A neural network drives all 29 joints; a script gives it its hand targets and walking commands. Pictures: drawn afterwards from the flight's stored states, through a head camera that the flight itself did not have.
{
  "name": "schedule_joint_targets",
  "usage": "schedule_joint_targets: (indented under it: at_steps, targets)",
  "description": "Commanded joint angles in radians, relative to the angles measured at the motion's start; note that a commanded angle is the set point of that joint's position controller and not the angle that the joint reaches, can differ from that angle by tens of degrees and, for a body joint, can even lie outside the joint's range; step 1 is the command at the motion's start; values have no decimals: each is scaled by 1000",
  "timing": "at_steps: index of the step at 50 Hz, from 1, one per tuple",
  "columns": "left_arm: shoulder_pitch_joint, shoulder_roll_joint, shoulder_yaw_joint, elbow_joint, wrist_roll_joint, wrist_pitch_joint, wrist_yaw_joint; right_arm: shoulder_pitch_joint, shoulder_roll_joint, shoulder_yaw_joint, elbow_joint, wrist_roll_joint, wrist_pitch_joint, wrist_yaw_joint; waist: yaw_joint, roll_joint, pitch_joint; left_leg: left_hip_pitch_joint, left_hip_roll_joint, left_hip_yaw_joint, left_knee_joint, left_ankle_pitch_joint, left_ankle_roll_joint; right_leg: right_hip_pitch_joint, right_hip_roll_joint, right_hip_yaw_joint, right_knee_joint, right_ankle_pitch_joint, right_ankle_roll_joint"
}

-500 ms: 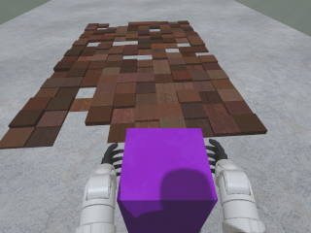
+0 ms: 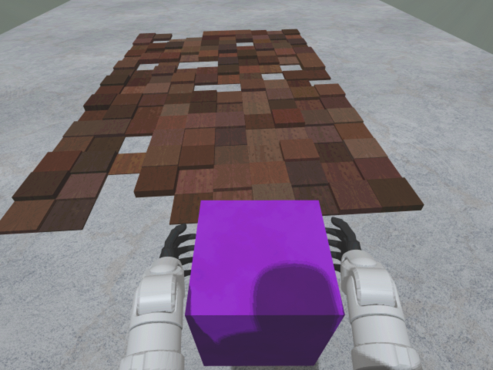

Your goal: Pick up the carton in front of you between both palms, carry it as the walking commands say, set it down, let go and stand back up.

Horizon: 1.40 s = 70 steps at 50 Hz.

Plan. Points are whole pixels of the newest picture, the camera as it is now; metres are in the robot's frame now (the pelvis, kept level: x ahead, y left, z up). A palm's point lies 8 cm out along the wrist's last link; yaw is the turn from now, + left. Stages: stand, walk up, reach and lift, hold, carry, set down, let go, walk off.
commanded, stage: hold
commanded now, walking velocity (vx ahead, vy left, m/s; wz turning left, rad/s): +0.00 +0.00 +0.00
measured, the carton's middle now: (259, 285) +0.29 +0.00 -0.02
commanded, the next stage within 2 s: carry in 0.56 s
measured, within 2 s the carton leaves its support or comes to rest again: neither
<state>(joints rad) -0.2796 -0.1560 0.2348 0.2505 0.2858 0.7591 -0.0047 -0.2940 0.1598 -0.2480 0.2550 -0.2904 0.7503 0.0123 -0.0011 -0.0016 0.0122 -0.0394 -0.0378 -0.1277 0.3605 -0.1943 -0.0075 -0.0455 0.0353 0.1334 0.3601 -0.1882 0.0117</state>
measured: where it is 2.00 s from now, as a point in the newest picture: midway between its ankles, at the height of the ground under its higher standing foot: (262, 292)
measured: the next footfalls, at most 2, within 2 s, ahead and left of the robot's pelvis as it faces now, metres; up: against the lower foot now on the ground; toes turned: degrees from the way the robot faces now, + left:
left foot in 0.96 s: +0.15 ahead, +0.10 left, +0.00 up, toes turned +9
right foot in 1.30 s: +0.42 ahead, -0.13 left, +0.00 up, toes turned -10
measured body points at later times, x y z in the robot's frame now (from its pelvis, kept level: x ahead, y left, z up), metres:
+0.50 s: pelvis +0.00 +0.00 +0.00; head -0.05 +0.00 +0.45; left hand +0.30 +0.15 +0.04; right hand +0.30 -0.15 +0.04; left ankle +0.01 +0.13 -0.75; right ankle +0.02 -0.13 -0.75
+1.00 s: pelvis +0.11 +0.00 -0.01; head +0.09 +0.00 +0.44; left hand +0.39 +0.16 +0.07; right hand +0.41 -0.14 +0.07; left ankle +0.11 +0.09 -0.75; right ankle +0.02 -0.13 -0.74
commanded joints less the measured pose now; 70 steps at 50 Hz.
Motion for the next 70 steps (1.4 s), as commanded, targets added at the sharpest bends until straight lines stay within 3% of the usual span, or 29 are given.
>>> schedule_joint_targets:
  at_steps: [1, 27, 28, 30, 31, 34, 37, 38, 39, 40, 41, 42, 44, 46, 48, 49, 50, 51, 52, 53, 54, 57, 61, 64, 65, 66, 67, 68, 70]
  targets:
    - [-506, -912, -544, -50, -273, -34, -235, -454, 922, 545, -14, 265, -20, 233, 0, 4, -223, 33, -56, 62, -55, 161, -12, 50, 58, -66, -49, 165, 5]
    - [-511, -910, -549, -55, -276, -34, -236, -458, 920, 548, -21, 265, -19, 232, -2, 2, -209, 19, -57, 61, -54, 125, -7, 36, 57, -67, -48, 131, 3]
    - [-532, -912, -556, -56, -281, -31, -235, -471, 919, 559, -21, 271, -17, 233, -3, 13, -191, -112, 114, 29, 10, -46, 14, -90, -108, -34, 16, -43, -5]
    - [-530, -914, -584, -95, -300, -28, -229, -477, 926, 584, -56, 292, -15, 228, -2, 17, -184, -205, 108, -30, -47, -465, 28, -186, -83, -12, 2, -430, -22]
    - [-542, -917, -606, -123, -313, -23, -224, -490, 928, 606, -87, 307, -10, 223, -2, 30, -175, -229, 113, -35, -56, -548, 35, -224, -75, -29, 22, -495, -22]
    - [-534, -911, -687, -218, -367, 12, -209, -463, 916, 675, -181, 354, 27, 203, -4, 109, -275, -172, 174, -74, -73, -409, 66, -223, -38, -150, 179, -226, -11]
    - [-537, -880, -762, -319, -433, 86, -193, -458, 871, 747, -282, 402, 105, 178, -3, 132, -295, -206, 202, -74, -70, -485, 93, -211, -28, -193, 118, -262, -13]
    - [-543, -872, -783, -343, -451, 116, -189, -464, 853, 766, -316, 418, 135, 171, -1, 89, -270, -278, 180, -28, -17, -482, 78, -164, -58, -157, 57, -293, -22]
    - [-530, -856, -792, -353, -464, 147, -183, -468, 835, 782, -343, 434, 167, 165, 10, -29, -253, -378, 127, 64, 120, -423, 41, -100, -150, -24, -32, -375, -52]
    - [-503, -828, -793, -358, -471, 178, -176, -467, 827, 799, -359, 454, 202, 162, 23, -215, -249, -514, 62, 188, 348, -321, 2, -2, -281, 190, -147, -455, -108]
    - [-469, -808, -789, -368, -476, 208, -168, -470, 823, 816, -382, 481, 233, 162, 29, -277, -198, -660, 49, 231, 391, -318, -5, 74, -377, 333, -183, -363, -170]
    - [-459, -804, -799, -414, -480, 233, -159, -486, 836, 840, -415, 518, 260, 163, 35, -237, -185, -679, 77, 205, 377, -344, 7, 76, -397, 339, -172, -220, -213]
    - [-474, -815, -819, -509, -516, 284, -145, -470, 857, 868, -455, 572, 301, 160, 29, -139, -249, -582, 62, 232, 271, -268, 12, 82, -351, 183, -128, -58, -191]
    - [-449, -825, -841, -578, -549, 325, -140, -398, 869, 871, -492, 588, 335, 152, 19, -152, -313, -398, 13, 307, 107, -130, 6, 44, -271, 6, -60, 26, -139]
    - [-371, -834, -851, -604, -565, 362, -145, -320, 871, 857, -526, 579, 368, 143, 5, -106, -378, -18, 29, 320, -22, -12, 13, -175, -204, -137, 81, -34, -87]
    - [-346, -831, -849, -610, -571, 379, -150, -279, 856, 844, -541, 567, 385, 138, -12, 0, -416, 207, 151, 156, -66, -91, 44, -362, -166, -204, 251, -98, -52]
    - [-359, -824, -855, -641, -584, 401, -160, -238, 828, 831, -543, 535, 394, 130, -22, 261, -398, 328, 397, -220, -113, -116, 150, -627, -89, -293, 493, -236, -4]
    - [-376, -821, -864, -645, -595, 417, -169, -235, 832, 827, -552, 516, 405, 125, -29, 274, -340, 336, 487, -362, -110, -17, 257, -773, -76, -231, 573, -371, -26]
    - [-391, -838, -854, -653, -602, 425, -177, -252, 863, 826, -581, 524, 417, 123, -31, 181, -300, 309, 502, -335, -105, 77, 276, -829, -114, -189, 646, -390, -39]
    - [-384, -841, -853, -656, -611, 433, -183, -259, 879, 826, -608, 534, 426, 121, -31, 114, -296, 293, 473, -271, -102, 162, 256, -832, -129, -183, 659, -373, -46]
    - [-403, -852, -859, -664, -628, 437, -184, -305, 880, 835, -643, 550, 431, 121, -30, 65, -307, 274, 450, -200, -129, 110, 229, -822, -142, -181, 611, -325, -44]
    - [-394, -853, -850, -674, -624, 444, -167, -358, 867, 859, -684, 593, 453, 128, -23, 110, -296, 171, 339, 28, -160, 149, 152, -665, -120, -248, 407, -141, -17]
    - [-345, -822, -822, -669, -579, 462, -137, -322, 828, 854, -662, 613, 478, 144, -19, 176, -266, 50, 280, 187, -128, 222, 106, -447, -66, -339, 203, 13, -11]
    - [-328, -808, -801, -653, -561, 475, -134, -319, 807, 849, -653, 611, 493, 150, 2, 118, -312, -112, 226, 308, 110, 330, 52, -77, -8, -430, 102, 62, -39]
    - [-318, -803, -793, -639, -556, 479, -135, -327, 789, 845, -651, 611, 499, 151, 19, 69, -372, -220, 198, 344, 282, 263, 23, 109, -67, -361, 112, -3, -43]
    - [-307, -786, -782, -622, -543, 480, -135, -349, 777, 848, -660, 612, 507, 154, 38, -147, -411, -391, 118, 357, 571, 23, -30, 206, -322, 62, -50, -238, -113]
    - [-321, -792, -774, -602, -537, 478, -136, -391, 795, 853, -664, 620, 516, 156, 37, -294, -403, -626, 24, 267, 776, -280, -31, 299, -488, 405, -167, -220, -240]
    - [-343, -822, -782, -623, -549, 478, -138, -393, 814, 853, -651, 619, 513, 160, 27, -215, -391, -677, 96, 165, 892, -286, 6, 273, -503, 374, -154, -131, -257]
    - [-388, -892, -807, -657, -571, 463, -144, -404, 871, 853, -651, 621, 494, 165, 20, -54, -375, -676, 169, 140, 871, -185, 34, 174, -433, 194, -133, 23, -212]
